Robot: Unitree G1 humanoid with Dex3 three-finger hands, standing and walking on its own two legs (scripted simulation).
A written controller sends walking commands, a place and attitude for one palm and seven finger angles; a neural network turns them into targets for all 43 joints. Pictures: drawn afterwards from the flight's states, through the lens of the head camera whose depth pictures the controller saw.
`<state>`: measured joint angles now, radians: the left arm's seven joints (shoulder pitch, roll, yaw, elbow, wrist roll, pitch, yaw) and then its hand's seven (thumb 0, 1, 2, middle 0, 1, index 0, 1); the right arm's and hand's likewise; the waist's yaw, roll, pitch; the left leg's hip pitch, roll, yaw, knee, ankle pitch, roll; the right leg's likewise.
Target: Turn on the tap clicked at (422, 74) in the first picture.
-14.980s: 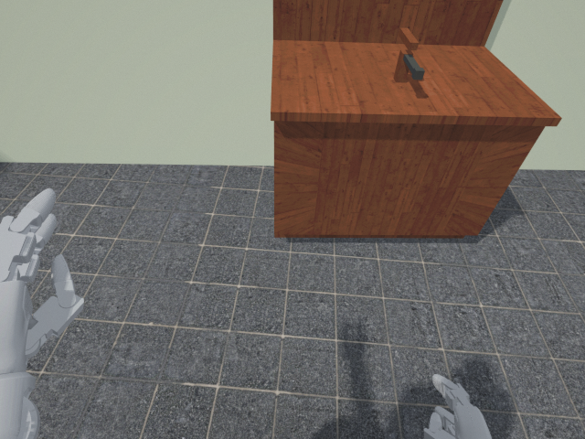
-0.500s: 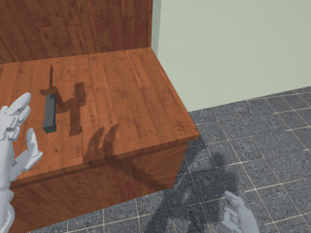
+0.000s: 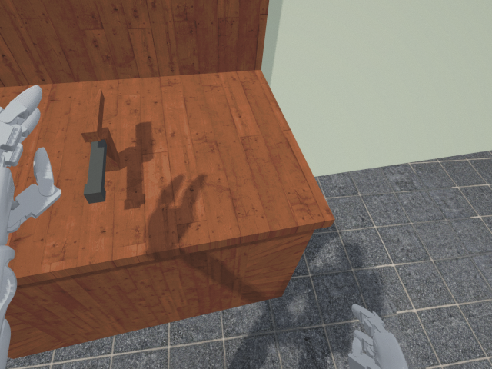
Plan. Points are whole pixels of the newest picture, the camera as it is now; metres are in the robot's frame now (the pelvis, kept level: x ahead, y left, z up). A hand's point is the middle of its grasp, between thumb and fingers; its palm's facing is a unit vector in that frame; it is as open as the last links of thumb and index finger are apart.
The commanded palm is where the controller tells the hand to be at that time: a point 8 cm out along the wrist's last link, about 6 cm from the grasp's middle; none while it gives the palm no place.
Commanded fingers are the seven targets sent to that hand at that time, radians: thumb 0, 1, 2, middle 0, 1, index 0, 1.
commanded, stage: turn the palm inward beside the body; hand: left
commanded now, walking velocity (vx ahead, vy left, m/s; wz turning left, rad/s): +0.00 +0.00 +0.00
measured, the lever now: (95, 192) +0.37 +0.33 +0.02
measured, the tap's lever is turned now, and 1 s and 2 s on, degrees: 0 0 0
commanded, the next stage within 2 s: none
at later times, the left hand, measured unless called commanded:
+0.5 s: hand (105, 245) +0.22 +0.21 +0.14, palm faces +0.45 -0.83 -0.34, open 7.4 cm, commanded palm +0.16 +0.25 +0.16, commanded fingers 0.00 0.90 0.90 -0.20 -0.30 -0.20 -0.30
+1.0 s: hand (125, 267) +0.20 +0.18 +0.13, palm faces +0.45 -0.86 -0.25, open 7.4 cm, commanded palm +0.15 +0.22 +0.14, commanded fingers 0.00 0.90 0.90 -0.20 -0.30 -0.20 -0.30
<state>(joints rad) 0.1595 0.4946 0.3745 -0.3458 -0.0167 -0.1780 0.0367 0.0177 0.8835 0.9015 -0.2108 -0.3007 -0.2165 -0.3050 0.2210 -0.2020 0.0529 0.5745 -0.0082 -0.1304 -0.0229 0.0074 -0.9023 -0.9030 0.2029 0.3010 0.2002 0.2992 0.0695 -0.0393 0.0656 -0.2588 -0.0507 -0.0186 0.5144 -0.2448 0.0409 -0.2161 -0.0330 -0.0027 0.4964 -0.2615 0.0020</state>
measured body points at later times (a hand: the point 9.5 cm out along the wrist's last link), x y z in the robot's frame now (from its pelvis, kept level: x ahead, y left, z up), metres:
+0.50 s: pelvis +0.00 -0.06 -0.02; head -0.01 -0.08 +0.43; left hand +0.19 +0.25 +0.16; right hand +0.19 -0.29 -0.10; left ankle +0.02 +0.08 -0.74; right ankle -0.01 -0.14 -0.74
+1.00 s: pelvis +0.01 -0.07 -0.02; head +0.00 -0.09 +0.43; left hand +0.17 +0.22 +0.15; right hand +0.19 -0.30 -0.10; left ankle +0.02 +0.08 -0.74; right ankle -0.01 -0.14 -0.74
